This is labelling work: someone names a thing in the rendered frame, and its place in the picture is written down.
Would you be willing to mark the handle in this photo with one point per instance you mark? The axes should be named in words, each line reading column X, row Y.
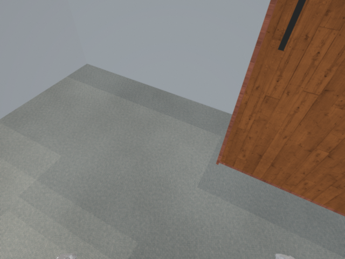
column 291, row 24

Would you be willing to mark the wardrobe door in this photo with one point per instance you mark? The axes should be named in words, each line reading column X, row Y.
column 290, row 126

